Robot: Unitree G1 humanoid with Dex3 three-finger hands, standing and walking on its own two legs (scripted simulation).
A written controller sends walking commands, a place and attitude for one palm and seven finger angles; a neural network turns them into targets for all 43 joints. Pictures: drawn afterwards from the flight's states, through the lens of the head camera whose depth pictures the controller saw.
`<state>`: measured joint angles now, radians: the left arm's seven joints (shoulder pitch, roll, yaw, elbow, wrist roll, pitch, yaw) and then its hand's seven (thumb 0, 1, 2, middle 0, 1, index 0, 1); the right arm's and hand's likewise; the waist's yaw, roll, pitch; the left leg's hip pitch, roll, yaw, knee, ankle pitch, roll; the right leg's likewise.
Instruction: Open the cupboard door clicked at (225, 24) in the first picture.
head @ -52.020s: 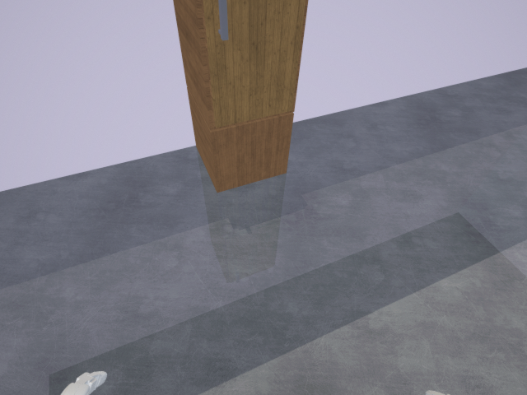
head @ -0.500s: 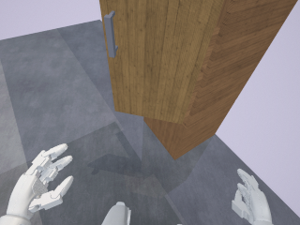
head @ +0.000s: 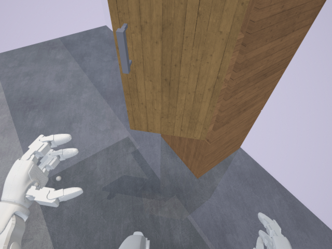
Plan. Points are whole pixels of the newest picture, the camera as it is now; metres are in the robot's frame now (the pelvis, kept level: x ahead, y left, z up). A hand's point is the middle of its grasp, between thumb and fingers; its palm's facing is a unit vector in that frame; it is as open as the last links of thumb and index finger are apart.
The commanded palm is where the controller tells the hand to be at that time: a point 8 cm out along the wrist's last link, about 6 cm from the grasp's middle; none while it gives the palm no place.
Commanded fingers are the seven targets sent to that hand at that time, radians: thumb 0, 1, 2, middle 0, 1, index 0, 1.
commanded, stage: raise the hand with hooked fingers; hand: left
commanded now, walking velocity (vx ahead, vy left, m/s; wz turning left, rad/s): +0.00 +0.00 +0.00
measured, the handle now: (125, 49) +0.63 +0.18 +0.14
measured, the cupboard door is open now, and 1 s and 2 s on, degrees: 45 45 45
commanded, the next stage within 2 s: move the hooked fingers beside the handle in 1.12 s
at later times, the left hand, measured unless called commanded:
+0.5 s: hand (40, 151) +0.26 +0.27 +0.14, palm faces -0.03 -1.00 -0.04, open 13.9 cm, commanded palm +0.24 +0.32 +0.15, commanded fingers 0.00 -0.50 0.30 -0.30 -1.20 -0.30 -1.20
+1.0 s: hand (50, 133) +0.29 +0.25 +0.16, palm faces -0.03 -1.00 -0.02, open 14.0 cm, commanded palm +0.27 +0.30 +0.17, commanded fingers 0.00 -0.50 0.30 -0.30 -1.20 -0.30 -1.20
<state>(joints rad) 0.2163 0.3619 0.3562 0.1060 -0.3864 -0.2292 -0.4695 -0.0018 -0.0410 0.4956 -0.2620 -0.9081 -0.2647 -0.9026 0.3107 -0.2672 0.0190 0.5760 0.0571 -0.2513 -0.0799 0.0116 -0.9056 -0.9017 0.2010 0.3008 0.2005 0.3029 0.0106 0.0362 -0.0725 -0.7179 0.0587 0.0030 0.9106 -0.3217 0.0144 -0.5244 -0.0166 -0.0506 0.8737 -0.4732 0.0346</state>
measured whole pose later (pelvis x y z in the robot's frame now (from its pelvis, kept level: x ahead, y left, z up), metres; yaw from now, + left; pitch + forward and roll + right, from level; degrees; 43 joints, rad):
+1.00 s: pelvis +0.01 -0.03 +0.03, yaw +1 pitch +2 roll -2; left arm -0.10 0.46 0.45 0.34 -0.38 -0.09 -0.57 -0.02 -0.50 0.30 -0.30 -1.20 -0.30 -1.20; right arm 0.28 -0.28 0.05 0.58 0.07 -0.22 -0.12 0.01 -0.91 -0.90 0.20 0.30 0.20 0.30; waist 0.02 0.04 -0.03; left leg -0.48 0.07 0.00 0.68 -0.24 -0.02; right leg -0.30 0.00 -0.06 0.66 -0.39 0.00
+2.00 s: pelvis +0.01 -0.01 +0.02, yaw -1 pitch +8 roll -2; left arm -0.65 0.56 0.40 0.91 -0.25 -0.16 -0.53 -0.02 -0.50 0.30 -0.30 -1.20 -0.30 -1.20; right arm 0.34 -0.29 0.04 0.63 0.06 -0.08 -0.10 0.01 -0.91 -0.90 0.20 0.30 0.20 0.30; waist -0.06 0.02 -0.05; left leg -0.63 0.07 0.01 0.76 -0.27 0.00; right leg -0.45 0.00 -0.04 0.72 -0.41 0.02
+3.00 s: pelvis +0.04 +0.00 +0.00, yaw -4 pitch +22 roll -5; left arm -1.16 0.85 0.49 1.32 -0.04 -0.18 -0.48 -0.02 -0.50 0.30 -0.30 -1.20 -0.30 -1.20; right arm 0.47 -0.28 0.05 0.62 0.00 0.06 -0.06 0.00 -0.91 -0.90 0.20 0.30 0.20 0.30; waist -0.22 0.04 -0.08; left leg -0.94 0.10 0.02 0.91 -0.35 0.01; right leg -0.74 0.03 -0.02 0.81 -0.45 0.04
